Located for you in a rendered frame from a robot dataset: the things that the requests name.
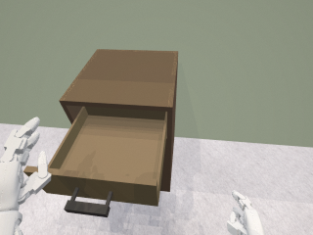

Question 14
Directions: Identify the drawer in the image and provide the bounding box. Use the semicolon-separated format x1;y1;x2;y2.
23;106;167;207

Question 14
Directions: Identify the robot left hand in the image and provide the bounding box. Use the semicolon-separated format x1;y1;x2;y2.
0;117;52;212

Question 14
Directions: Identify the left robot forearm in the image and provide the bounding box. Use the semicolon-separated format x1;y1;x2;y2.
0;211;23;235

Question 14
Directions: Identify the handle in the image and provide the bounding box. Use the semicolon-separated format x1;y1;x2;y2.
64;187;112;217

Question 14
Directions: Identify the robot right hand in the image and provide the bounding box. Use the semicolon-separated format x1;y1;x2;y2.
227;190;266;235

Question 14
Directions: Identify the cabinet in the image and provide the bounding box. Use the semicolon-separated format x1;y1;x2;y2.
59;49;179;192

